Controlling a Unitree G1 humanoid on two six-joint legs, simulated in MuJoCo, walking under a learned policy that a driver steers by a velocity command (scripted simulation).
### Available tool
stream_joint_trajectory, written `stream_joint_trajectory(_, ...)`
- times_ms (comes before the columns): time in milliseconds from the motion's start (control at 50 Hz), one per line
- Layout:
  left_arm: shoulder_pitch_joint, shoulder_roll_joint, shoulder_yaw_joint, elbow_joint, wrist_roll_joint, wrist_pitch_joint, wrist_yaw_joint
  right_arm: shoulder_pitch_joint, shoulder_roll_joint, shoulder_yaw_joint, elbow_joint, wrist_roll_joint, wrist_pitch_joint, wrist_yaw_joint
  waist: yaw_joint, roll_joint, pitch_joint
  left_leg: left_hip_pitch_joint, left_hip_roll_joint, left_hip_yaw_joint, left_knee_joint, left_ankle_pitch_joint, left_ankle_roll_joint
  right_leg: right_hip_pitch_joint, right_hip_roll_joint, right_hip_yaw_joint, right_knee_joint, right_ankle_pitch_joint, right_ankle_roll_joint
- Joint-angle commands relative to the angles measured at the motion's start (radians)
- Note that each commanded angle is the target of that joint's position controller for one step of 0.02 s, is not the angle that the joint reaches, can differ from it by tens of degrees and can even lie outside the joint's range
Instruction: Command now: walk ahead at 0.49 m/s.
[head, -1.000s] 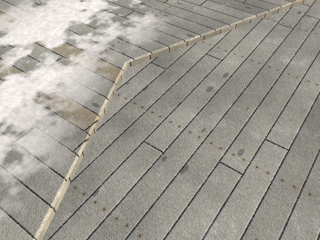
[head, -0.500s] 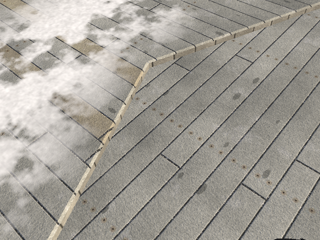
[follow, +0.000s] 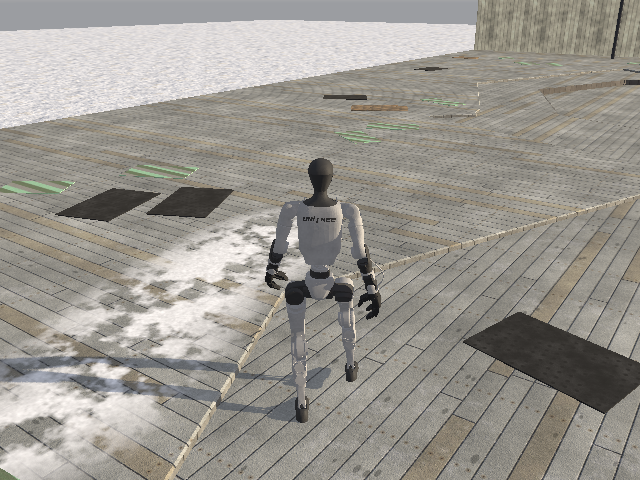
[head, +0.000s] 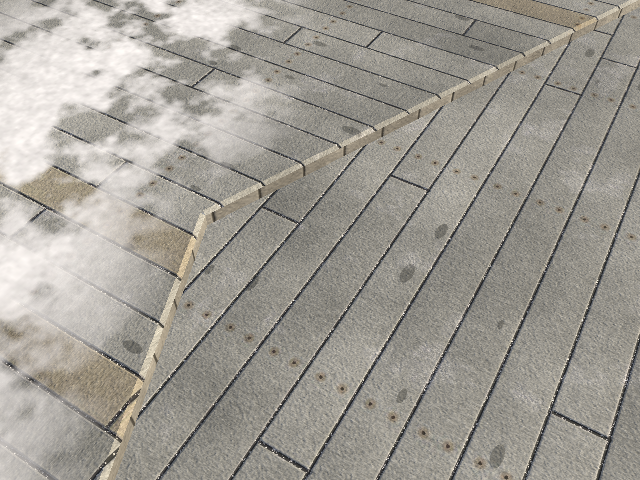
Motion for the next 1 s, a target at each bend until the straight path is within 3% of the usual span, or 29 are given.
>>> stream_joint_trajectory(20, -0.120, 0.042, -0.002, -0.086, -0.007, -0.014, -0.019, 0.036, -0.167, -0.031, -0.026, 0.010, 0.000, -0.010, -0.002, 0.075, 0.085, -0.049, 0.289, -0.128, -0.067, 0.184, 0.151, 0.033, 0.033, -0.023, -0.096, 0.030, -0.006)
stream_joint_trajectory(60, -0.147, 0.058, -0.001, -0.109, -0.008, -0.019, -0.032, 0.052, -0.173, -0.037, -0.015, 0.011, 0.012, -0.013, 0.005, 0.078, 0.085, 0.039, 0.327, -0.140, -0.020, 0.226, 0.138, 0.016, 0.039, -0.014, -0.133, -0.038, -0.029)
stream_joint_trajectory(100, -0.107, 0.087, 0.009, -0.111, -0.009, -0.024, -0.039, 0.037, -0.187, -0.043, -0.018, 0.010, 0.024, -0.015, 0.042, 0.098, 0.053, 0.088, 0.344, -0.141, 0.051, 0.363, 0.118, 0.092, 0.064, -0.030, -0.156, -0.119, -0.056)
stream_joint_trajectory(120, -0.032, 0.113, 0.022, -0.095, -0.009, -0.026, -0.039, 0.014, -0.194, -0.045, -0.025, 0.008, 0.030, -0.014, 0.090, 0.112, 0.004, 0.085, 0.326, -0.120, 0.145, 0.532, 0.102, 0.212, 0.096, -0.059, -0.171, -0.141, -0.076)
stream_joint_trajectory(140, 0.132, 0.157, 0.048, -0.044, -0.008, -0.025, -0.033, 0.004, -0.173, -0.036, -0.033, 0.002, 0.037, -0.013, 0.166, 0.100, -0.097, 0.035, 0.271, -0.081, 0.335, 0.638, 0.076, 0.433, 0.121, -0.078, -0.178, -0.129, -0.107)
stream_joint_trajectory(160, 0.326, 0.234, 0.070, -0.004, 0.004, -0.023, -0.024, 0.014, -0.136, -0.017, -0.060, -0.016, 0.036, -0.014, 0.226, 0.005, -0.254, -0.166, 0.207, -0.031, 0.648, 0.419, 0.041, 0.749, -0.044, 0.109, -0.146, -0.117, -0.173)
stream_joint_trajectory(180, 0.391, 0.310, 0.085, 0.024, 0.010, -0.017, -0.030, 0.147, 0.012, 0.024, -0.063, -0.013, 0.011, 0.000, 0.155, -0.272, -0.381, -0.582, 0.009, -0.033, 1.002, -0.241, -0.027, 1.091, -0.269, 0.604, -0.267, -0.306, -0.346)
stream_joint_trajectory(200, 0.379, 0.198, 0.056, 0.017, 0.004, -0.018, -0.031, 0.094, -0.097, 0.002, -0.049, 0.013, -0.015, 0.004, 0.188, -0.174, -0.369, -0.700, 0.047, -0.174, 1.131, -0.360, -0.010, 1.081, -0.259, 0.700, -0.353, -0.410, -0.326)
stream_joint_trajectory(220, 0.283, 0.154, 0.040, -0.003, 0.004, -0.021, -0.027, -0.011, -0.163, -0.016, -0.082, 0.038, -0.032, 0.007, 0.175, -0.123, -0.211, -0.763, 0.102, -0.162, 1.149, -0.281, 0.010, 0.949, -0.225, 0.536, -0.364, -0.351, -0.273)
stream_joint_trajectory(240, 0.199, 0.132, 0.032, -0.023, 0.010, -0.022, -0.026, -0.067, -0.159, -0.015, -0.093, 0.037, -0.036, 0.001, 0.145, -0.037, -0.137, -0.727, 0.156, -0.136, 1.107, -0.185, 0.010, 0.803, -0.188, 0.408, -0.386, -0.227, -0.249)
stream_joint_trajectory(260, 0.151, 0.105, 0.024, -0.029, 0.016, -0.023, -0.030, -0.097, -0.150, -0.022, -0.096, 0.019, -0.031, -0.005, 0.118, 0.001, -0.075, -0.687, 0.186, -0.125, 1.040, -0.129, 0.004, 0.681, -0.148, 0.316, -0.416, -0.127, -0.234)
stream_joint_trajectory(280, 0.134, 0.087, 0.017, -0.027, 0.024, -0.026, -0.032, -0.080, -0.135, -0.025, -0.094, 0.012, -0.019, -0.006, 0.084, -0.022, -0.064, -0.621, 0.213, -0.131, 0.996, -0.090, 0.002, 0.610, -0.121, 0.255, -0.444, -0.078, -0.221)
stream_joint_trajectory(320, 0.149, 0.091, 0.019, -0.010, 0.020, -0.031, -0.035, -0.055, -0.087, -0.021, -0.088, 0.008, 0.006, -0.007, 0.059, -0.025, -0.050, -0.577, 0.222, -0.118, 0.935, -0.064, -0.012, 0.548, -0.102, 0.197, -0.493, -0.041, -0.235)
stream_joint_trajectory(380, 0.190, 0.126, 0.029, 0.014, 0.016, -0.031, -0.021, -0.141, -0.086, -0.023, -0.121, -0.002, 0.021, -0.010, 0.065, -0.010, 0.004, -0.656, 0.232, -0.108, 0.797, 0.038, -0.040, 0.532, -0.095, 0.133, -0.538, -0.004, -0.243)
stream_joint_trajectory(500, 0.278, 0.146, 0.031, 0.055, 0.004, -0.016, 0.000, -0.354, -0.063, -0.014, -0.182, 0.000, 0.009, 0.005, 0.125, -0.016, 0.049, -0.629, 0.184, -0.058, 0.448, 0.311, -0.050, 0.558, -0.050, 0.028, -0.561, -0.047, -0.195)
stream_joint_trajectory(600, 0.343, 0.154, 0.038, 0.101, -0.005, 0.005, 0.007, -0.463, -0.080, -0.011, -0.231, 0.009, -0.004, 0.029, 0.144, -0.021, 0.082, -0.666, 0.166, -0.065, 0.339, 0.243, -0.015, 0.723, -0.119, 0.039, -0.496, -0.006, -0.185)
stream_joint_trajectory(660, 0.310, 0.175, 0.047, 0.099, -0.005, 0.021, 0.012, -0.392, -0.120, -0.027, -0.223, 0.009, -0.013, 0.039, 0.085, -0.047, 0.029, -0.528, 0.123, -0.030, 0.309, 0.138, 0.023, 0.777, -0.134, 0.034, -0.384, 0.225, -0.158)
stream_joint_trajectory(680, 0.289, 0.173, 0.046, 0.094, -0.004, 0.027, 0.013, -0.283, -0.147, -0.045, -0.191, 0.007, -0.013, 0.036, 0.024, -0.050, -0.036, -0.372, 0.089, 0.001, 0.289, 0.140, 0.045, 0.757, -0.101, 0.003, -0.256, 0.375, -0.138)
stream_joint_trajectory(700, 0.288, 0.145, 0.034, 0.084, 0.004, 0.030, 0.014, -0.107, -0.199, -0.071, -0.137, 0.003, -0.012, 0.028, -0.045, -0.025, -0.150, -0.112, 0.109, -0.023, 0.314, 0.162, 0.080, 0.648, -0.045, -0.036, -0.044, 0.359, -0.108)
stream_joint_trajectory(720, 0.373, 0.064, 0.006, 0.059, 0.016, 0.018, 0.007, 0.049, -0.296, -0.095, -0.109, -0.017, -0.008, 0.020, -0.044, 0.149, -0.312, 0.291, 0.360, -0.387, 0.319, 0.104, 0.210, 0.289, 0.071, -0.084, 0.340, 0.012, -0.044)
stream_joint_trajectory(740, 0.402, 0.011, -0.012, 0.073, 0.005, -0.007, 0.001, 0.080, -0.270, -0.087, -0.094, -0.003, 0.000, 0.022, -0.033, 0.307, -0.403, 0.430, 0.484, -0.766, 0.146, -0.045, 0.305, 0.048, 0.199, 0.007, 0.587, -0.630, -0.013)
stream_joint_trajectory(760, 0.323, 0.118, 0.014, 0.056, -0.023, -0.028, -0.004, 0.017, -0.205, -0.063, -0.103, 0.007, -0.003, 0.023, -0.040, 0.227, -0.284, 0.343, 0.448, -0.696, 0.111, -0.127, 0.255, -0.063, 0.135, 0.095, 0.682, -0.627, -0.036)
stream_joint_trajectory(780, 0.241, 0.142, 0.020, 0.030, -0.039, -0.039, -0.004, -0.066, -0.167, -0.053, -0.125, 0.003, -0.004, 0.020, -0.019, 0.177, -0.172, 0.206, 0.416, -0.550, 0.094, -0.092, 0.214, -0.090, 0.080, 0.067, 0.668, -0.542, -0.053)
stream_joint_trajectory(800, 0.199, 0.136, 0.022, 0.022, -0.029, -0.039, 0.003, -0.139, -0.140, -0.044, -0.136, -0.005, -0.007, 0.022, 0.014, 0.102, -0.090, 0.052, 0.377, -0.441, 0.057, -0.007, 0.192, -0.053, 0.032, 0.041, 0.599, -0.452, -0.051)
stream_joint_trajectory(820, 0.196, 0.133, 0.031, 0.024, -0.014, -0.028, 0.009, -0.179, -0.110, -0.035, -0.142, -0.014, -0.013, 0.024, 0.047, 0.101, -0.054, -0.050, 0.343, -0.371, 0.027, 0.058, 0.174, 0.006, -0.001, 0.045, 0.533, -0.398, -0.048)
stream_joint_trajectory(860, 0.232, 0.086, 0.029, 0.034, -0.005, -0.002, 0.011, -0.186, -0.100, -0.031, -0.131, -0.018, -0.016, 0.028, 0.084, 0.114, -0.035, -0.154, 0.310, -0.295, -0.026, 0.124, 0.175, 0.092, -0.021, 0.042, 0.476, -0.355, -0.039)
stream_joint_trajectory(880, 0.233, 0.068, 0.027, 0.030, -0.004, 0.007, 0.012, -0.172, -0.118, -0.035, -0.121, -0.016, -0.019, 0.025, 0.093, 0.115, -0.023, -0.176, 0.312, -0.268, -0.046, 0.155, 0.183, 0.090, -0.026, 0.036, 0.445, -0.336, -0.031)
stream_joint_trajectory(940, 0.137, 0.075, 0.031, -0.006, 0.006, 0.014, 0.015, -0.122, -0.154, -0.045, -0.098, -0.014, -0.019, 0.007, 0.078, 0.085, 0.014, -0.159, 0.305, -0.210, -0.080, 0.227, 0.189, 0.000, -0.032, 0.027, 0.299, -0.200, -0.002)
stream_joint_trajectory(1000, 0.062, 0.055, 0.024, -0.025, 0.000, 0.009, 0.002, -0.098, -0.159, -0.044, -0.087, -0.013, -0.014, -0.008, 0.056, 0.092, 0.025, -0.132, 0.271, -0.102, -0.091, 0.251, 0.148, 0.001, -0.013, 0.008, 0.123, -0.020, -0.003)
